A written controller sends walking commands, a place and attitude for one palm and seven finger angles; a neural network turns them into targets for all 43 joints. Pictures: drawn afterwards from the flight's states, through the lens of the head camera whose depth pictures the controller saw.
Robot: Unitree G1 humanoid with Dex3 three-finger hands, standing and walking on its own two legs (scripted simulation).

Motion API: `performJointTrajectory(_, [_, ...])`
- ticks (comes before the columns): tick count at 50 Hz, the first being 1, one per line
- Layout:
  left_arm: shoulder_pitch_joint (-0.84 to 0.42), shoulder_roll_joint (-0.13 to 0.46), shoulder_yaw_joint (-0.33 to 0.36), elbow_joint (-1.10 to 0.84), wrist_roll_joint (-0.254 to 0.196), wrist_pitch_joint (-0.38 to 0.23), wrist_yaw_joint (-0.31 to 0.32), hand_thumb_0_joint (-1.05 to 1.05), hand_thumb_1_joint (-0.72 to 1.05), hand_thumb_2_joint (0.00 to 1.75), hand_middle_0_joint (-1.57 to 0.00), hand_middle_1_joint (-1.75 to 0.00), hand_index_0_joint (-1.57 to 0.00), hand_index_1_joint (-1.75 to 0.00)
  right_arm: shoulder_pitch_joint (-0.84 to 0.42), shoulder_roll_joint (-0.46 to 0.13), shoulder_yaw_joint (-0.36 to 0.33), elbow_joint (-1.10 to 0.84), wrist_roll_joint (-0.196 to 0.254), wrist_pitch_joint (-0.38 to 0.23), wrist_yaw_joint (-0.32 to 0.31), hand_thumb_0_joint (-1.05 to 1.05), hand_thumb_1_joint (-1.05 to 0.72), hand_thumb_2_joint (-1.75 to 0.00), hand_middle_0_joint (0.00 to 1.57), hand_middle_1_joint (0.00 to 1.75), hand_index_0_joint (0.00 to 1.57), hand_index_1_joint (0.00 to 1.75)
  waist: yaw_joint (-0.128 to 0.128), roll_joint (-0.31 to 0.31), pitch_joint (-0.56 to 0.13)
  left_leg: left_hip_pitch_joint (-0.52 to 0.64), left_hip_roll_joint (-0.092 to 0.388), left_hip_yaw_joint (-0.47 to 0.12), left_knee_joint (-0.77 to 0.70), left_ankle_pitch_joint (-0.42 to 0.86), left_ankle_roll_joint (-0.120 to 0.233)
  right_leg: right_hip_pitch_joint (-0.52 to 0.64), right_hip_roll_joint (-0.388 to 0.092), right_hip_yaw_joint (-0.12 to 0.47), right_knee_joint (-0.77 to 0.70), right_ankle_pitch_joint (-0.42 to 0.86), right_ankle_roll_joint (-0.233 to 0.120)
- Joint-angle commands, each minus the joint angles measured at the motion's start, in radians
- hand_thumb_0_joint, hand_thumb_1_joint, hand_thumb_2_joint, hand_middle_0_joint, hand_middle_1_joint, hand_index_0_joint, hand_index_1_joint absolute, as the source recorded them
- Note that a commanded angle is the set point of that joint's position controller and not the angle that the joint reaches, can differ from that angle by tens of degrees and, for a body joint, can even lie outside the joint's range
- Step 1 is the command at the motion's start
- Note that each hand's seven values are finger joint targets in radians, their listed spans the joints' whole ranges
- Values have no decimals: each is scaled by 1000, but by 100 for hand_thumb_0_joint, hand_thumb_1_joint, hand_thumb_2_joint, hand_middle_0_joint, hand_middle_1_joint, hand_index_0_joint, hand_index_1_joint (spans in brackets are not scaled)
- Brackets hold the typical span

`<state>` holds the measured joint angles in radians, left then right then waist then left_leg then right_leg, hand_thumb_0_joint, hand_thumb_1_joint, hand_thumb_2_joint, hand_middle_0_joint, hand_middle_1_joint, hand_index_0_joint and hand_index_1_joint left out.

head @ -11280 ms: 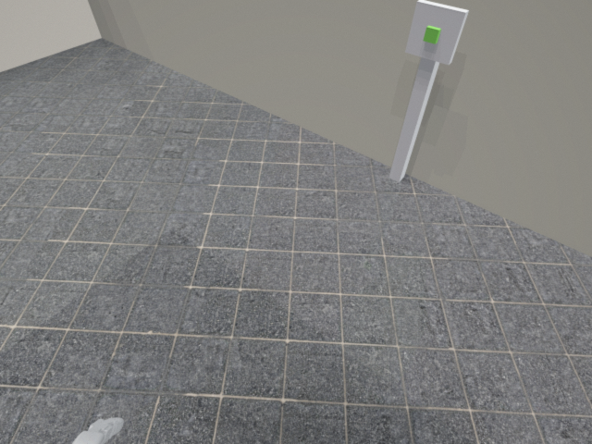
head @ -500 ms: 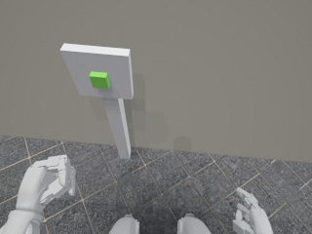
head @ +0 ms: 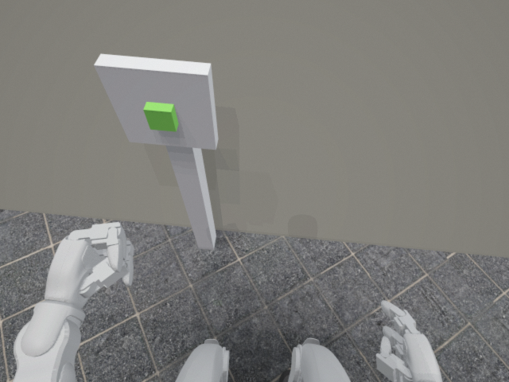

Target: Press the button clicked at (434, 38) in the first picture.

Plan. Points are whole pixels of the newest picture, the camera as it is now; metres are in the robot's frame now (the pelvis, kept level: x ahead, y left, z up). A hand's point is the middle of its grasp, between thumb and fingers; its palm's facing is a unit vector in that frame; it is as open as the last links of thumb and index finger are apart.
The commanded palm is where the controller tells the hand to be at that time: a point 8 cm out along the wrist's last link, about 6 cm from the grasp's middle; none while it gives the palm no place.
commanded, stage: aim a knuckle at the button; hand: left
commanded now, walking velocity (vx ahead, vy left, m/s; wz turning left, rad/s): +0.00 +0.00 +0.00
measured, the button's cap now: (162, 115) +0.54 +0.20 +0.06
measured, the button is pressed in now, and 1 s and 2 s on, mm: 0 0 0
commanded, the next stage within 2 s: press the button with the knuckle in 1.66 s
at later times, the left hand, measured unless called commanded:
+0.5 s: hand (151, 210) +0.36 +0.18 +0.04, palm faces -0.06 -1.00 -0.05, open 3.1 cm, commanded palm +0.34 +0.24 +0.04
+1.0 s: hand (168, 170) +0.44 +0.18 +0.02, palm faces -0.04 -1.00 -0.04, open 3.1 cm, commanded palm +0.42 +0.23 +0.03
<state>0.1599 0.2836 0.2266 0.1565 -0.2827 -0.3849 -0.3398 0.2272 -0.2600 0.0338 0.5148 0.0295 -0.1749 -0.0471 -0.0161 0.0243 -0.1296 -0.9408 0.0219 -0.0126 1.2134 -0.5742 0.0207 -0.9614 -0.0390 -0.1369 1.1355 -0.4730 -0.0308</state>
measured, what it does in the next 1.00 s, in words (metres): stands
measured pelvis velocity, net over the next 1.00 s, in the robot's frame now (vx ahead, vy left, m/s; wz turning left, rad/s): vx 0.00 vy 0.01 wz -0.03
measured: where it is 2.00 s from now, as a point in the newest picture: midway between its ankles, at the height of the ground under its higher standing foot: outside the picture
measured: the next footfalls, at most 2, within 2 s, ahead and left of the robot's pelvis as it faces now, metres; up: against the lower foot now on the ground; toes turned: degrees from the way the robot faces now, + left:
none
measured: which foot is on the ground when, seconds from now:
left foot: down 0.00-1.00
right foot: down 0.00-1.00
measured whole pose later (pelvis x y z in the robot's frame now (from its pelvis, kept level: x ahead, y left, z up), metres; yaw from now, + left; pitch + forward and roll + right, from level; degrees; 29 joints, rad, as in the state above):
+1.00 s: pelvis +0.00 +0.01 -0.01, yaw -2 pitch +23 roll -2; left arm -0.57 0.35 0.31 0.86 -0.15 -0.45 -0.24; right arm 0.29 -0.27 0.02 0.61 0.01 -0.03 -0.01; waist -0.10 0.01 -0.13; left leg -1.05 0.02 0.03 1.21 -0.56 0.03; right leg -1.09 -0.03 -0.09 1.15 -0.45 -0.02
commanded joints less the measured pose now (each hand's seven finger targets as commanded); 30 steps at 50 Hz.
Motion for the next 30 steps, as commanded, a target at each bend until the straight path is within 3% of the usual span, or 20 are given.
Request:
performJointTrajectory(1, [-141,197,108,-188,-32,-31,-7,0,90,90,-130,-150,-130,-150,14,-143,-64,-139,0,-47,-11,0,-90,-90,20,30,20,30,-5,27,-338,125,-26,-25,-209,320,1,305,44,103,-162,190,7])
performJointTrajectory(5, [-153,187,132,-147,-31,-27,28,0,90,90,-130,-150,-130,-150,14,-134,-67,-134,-1,-32,-1,0,-90,-90,20,30,20,30,10,42,-324,132,-24,-21,-225,357,-8,309,40,93,-153,235,7])
performJointTrajectory(6, [-145,173,124,-116,-33,-24,33,0,90,90,-130,-150,-130,-150,15,-136,-66,-135,-3,-26,1,0,-90,-90,20,30,20,30,7,9,-313,120,-26,-21,-221,362,-5,309,45,92,-153,242,7])
performJointTrajectory(11, [-315,122,40,-43,2,-33,43,0,90,90,-130,-150,-130,-150,29,-148,-70,-112,-1,-13,5,0,-90,-90,20,30,20,30,-44,3,-257,100,-21,-23,-215,288,-3,225,42,92,-160,176,10])
performJointTrajectory(15, [-404,139,39,-29,22,-56,46,0,90,90,-130,-150,-130,-150,42,-153,-77,-100,-3,-12,1,0,-90,-90,20,30,20,30,-39,27,-317,133,-19,-23,-217,302,-4,226,37,96,-154,186,8])
performJointTrajectory(16, [-453,165,50,-18,23,-62,49,0,90,90,-130,-150,-130,-150,47,-158,-75,-91,-5,-8,-1,0,-90,-90,20,30,20,30,-46,2,-321,123,-18,-28,-211,300,-2,227,39,97,-148,183,7])
performJointTrajectory(20, [-525,183,72,-6,39,-88,76,0,90,90,-130,-150,-130,-150,47,-148,-76,-75,-9,-1,-1,0,-90,-90,20,30,20,30,-27,67,-392,179,-16,-29,-215,362,-10,227,36,96,-129,225,3])
performJointTrajectory(23, [-532,210,110,73,41,-79,96,0,90,90,-130,-150,-130,-150,58,-146,-75,-63,-12,19,6,0,-90,-90,20,30,20,30,-24,26,-395,154,-15,-23,-210,396,-11,261,36,99,-125,275,8])
performJointTrajectory(26, [-593,177,75,152,55,-62,98,0,90,90,-130,-150,-130,-150,68,-148,-73,-57,-12,37,11,0,-90,-90,20,30,20,30,-41,39,-374,137,-15,-21,-209,379,-11,234,37,96,-124,263,7])
performJointTrajectory(30, [-749,183,64,251,67,-59,90,0,90,90,-130,-150,-130,-150,84,-155,-72,-39,-9,57,9,0,-90,-90,20,30,20,30,-71,-12,-359,97,-15,-16,-197,309,-5,221,37,108,-139,224,13])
